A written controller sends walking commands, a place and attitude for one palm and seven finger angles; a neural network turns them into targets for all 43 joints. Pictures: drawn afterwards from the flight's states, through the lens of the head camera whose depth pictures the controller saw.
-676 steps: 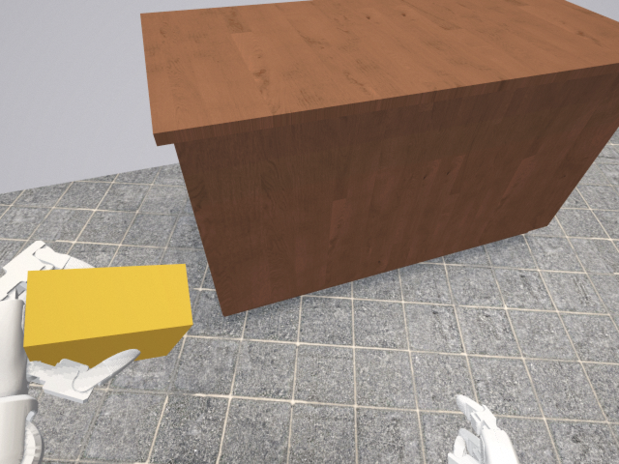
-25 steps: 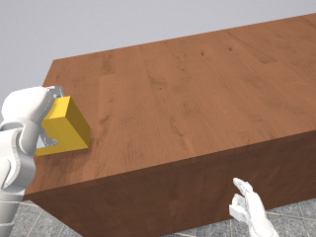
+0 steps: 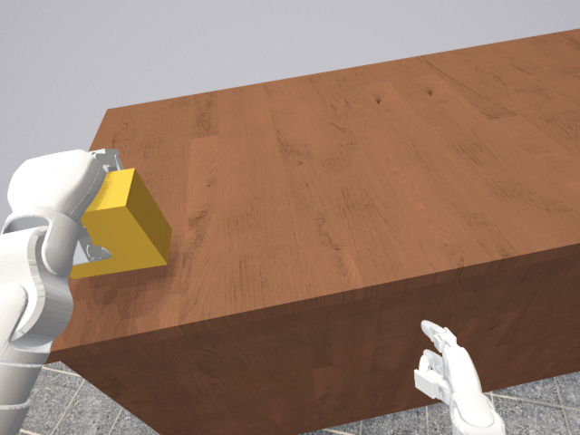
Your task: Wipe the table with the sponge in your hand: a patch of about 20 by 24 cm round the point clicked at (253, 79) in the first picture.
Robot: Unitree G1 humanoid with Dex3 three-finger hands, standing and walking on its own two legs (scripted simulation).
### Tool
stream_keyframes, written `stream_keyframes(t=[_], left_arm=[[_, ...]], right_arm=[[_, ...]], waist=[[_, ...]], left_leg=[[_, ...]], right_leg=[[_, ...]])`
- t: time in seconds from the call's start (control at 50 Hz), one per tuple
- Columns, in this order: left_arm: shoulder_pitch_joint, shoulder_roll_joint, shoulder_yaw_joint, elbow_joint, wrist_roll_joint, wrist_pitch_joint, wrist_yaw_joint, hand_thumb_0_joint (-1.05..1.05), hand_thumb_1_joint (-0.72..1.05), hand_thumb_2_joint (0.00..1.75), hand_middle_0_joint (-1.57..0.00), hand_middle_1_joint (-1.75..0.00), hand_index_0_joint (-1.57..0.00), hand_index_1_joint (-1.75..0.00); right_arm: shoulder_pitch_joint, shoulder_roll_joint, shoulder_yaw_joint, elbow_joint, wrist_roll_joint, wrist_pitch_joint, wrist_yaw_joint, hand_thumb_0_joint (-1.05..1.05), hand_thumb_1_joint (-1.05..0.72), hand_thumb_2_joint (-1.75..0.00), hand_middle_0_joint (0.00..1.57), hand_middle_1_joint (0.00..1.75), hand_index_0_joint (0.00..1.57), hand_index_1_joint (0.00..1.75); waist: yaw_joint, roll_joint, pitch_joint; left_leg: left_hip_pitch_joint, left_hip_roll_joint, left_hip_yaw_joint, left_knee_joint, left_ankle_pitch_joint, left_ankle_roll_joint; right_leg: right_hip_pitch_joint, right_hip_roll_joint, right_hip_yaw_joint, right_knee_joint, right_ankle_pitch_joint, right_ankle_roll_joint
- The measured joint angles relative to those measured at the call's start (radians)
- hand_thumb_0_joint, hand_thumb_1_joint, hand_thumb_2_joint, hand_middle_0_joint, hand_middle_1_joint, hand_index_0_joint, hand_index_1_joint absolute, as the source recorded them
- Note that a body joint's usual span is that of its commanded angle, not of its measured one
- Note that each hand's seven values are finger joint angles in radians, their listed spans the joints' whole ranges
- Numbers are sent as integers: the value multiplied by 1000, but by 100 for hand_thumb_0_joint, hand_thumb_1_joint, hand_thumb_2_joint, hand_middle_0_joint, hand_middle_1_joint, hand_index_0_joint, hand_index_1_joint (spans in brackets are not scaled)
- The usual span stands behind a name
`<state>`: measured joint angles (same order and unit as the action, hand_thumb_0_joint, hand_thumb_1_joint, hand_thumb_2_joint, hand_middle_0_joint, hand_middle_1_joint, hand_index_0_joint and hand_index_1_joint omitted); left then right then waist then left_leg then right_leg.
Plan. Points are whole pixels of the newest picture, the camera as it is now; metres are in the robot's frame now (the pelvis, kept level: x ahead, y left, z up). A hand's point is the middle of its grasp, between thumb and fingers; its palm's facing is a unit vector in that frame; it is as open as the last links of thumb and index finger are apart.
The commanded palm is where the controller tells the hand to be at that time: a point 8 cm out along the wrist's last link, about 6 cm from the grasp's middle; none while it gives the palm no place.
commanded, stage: move the sponge above the wiping area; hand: left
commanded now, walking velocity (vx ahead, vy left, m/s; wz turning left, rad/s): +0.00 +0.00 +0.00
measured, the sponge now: (109, 236) +0.28 +0.30 +0.16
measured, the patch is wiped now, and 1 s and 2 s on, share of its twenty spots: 0.00 0.00 0.15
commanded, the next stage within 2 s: lower the sponge onto the table in 0.44 s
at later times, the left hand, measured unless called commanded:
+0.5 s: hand (68, 210) +0.27 +0.32 +0.21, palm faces +0.15 +0.01 -0.99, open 10.2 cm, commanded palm +0.22 +0.31 +0.28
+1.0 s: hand (81, 222) +0.27 +0.31 +0.20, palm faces +0.11 -0.01 -0.99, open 10.2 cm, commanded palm +0.22 +0.30 +0.27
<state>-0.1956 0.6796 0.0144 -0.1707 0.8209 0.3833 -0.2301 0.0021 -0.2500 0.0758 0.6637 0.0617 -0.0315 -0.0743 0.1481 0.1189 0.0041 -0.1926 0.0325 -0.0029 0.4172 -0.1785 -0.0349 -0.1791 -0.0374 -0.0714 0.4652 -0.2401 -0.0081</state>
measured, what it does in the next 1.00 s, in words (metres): stands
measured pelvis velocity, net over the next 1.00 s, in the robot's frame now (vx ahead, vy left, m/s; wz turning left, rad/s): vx -0.01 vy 0.01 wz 0.01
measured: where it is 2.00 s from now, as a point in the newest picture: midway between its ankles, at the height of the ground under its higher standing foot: outside the picture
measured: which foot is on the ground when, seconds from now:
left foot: down 0.00-1.00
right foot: down 0.00-1.00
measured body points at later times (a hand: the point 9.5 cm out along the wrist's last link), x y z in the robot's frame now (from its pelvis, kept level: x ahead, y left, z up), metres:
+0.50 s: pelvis +0.00 +0.00 +0.00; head -0.01 -0.05 +0.45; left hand +0.26 +0.32 +0.27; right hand +0.24 -0.19 -0.09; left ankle +0.03 +0.14 -0.74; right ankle +0.01 -0.11 -0.74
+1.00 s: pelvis -0.01 +0.01 +0.00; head -0.01 -0.04 +0.45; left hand +0.26 +0.30 +0.25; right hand +0.26 -0.17 -0.07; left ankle +0.03 +0.14 -0.74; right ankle +0.01 -0.11 -0.74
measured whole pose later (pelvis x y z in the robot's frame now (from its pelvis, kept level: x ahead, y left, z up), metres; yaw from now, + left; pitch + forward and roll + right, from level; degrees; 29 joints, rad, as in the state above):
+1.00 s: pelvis -0.01 +0.01 +0.00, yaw +0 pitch -3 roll +0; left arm -0.20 0.67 0.00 -0.18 0.83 0.40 -0.26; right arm 0.01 -0.26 0.07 0.65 0.07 -0.04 -0.08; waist 0.16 0.12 0.00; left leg -0.20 0.02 -0.01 0.43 -0.18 -0.03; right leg -0.18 -0.05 -0.07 0.47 -0.23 0.00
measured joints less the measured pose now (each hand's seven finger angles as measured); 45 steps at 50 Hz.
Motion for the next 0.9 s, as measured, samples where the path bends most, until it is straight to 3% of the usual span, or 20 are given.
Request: stream_keyframes(t=[0.14,0.26,0.38,0.48,0.6,0.78,0.9], left_arm=[[24,41,55,30,-9,17,-41,-1,-51,101,-70,-135,-73,-135],[63,55,69,22,-26,-50,-60,-1,-51,101,-70,-135,-73,-134],[51,53,71,31,-42,-107,-21,-1,-51,101,-70,-135,-73,-134],[18,42,76,42,-40,-77,6,-1,-51,102,-70,-135,-73,-134],[7,25,53,36,-19,-14,-21,-1,-51,102,-70,-135,-73,-134],[42,21,31,-28,-29,-33,-20,-1,-51,102,-70,-135,-73,-134],[-2,11,19,6,-8,8,-13,-1,-51,102,-70,-135,-73,-134]], right_arm=[[24,-21,-6,-14,4,5,-2,1,-90,-90,20,30,20,30],[59,-39,-24,-15,4,-10,-17,1,-91,-90,20,30,20,30],[70,-32,-30,1,0,-25,-27,1,-91,-90,20,30,20,30],[58,-20,-26,8,1,-23,-19,1,-91,-90,20,30,20,30],[34,-13,-13,-5,6,-13,-10,1,-91,-90,20,30,20,30],[19,-5,-5,-17,-2,-11,-9,1,-90,-90,20,30,21,30],[12,-8,-4,-6,5,-6,-11,1,-90,-90,20,30,21,30]], waist=[[-16,3,-5],[-15,3,3],[-9,-3,14],[-9,-2,11],[-10,4,1],[4,1,-3],[12,-4,1]], left_leg=[[-17,6,0,22,-11,-3],[-20,6,-7,39,-20,-2],[-9,6,-6,37,-18,-2],[-5,3,-1,28,-13,1],[-14,-5,3,23,-6,7],[-13,-7,5,26,-8,10],[-10,-8,-2,19,-2,9]], right_leg=[[-16,5,1,18,-8,-3],[-11,5,-5,25,-14,-2],[2,6,-4,17,-9,-1],[4,4,1,10,-2,2],[-9,-5,5,12,1,8],[-7,-7,8,12,1,11],[-1,-7,0,4,6,8]])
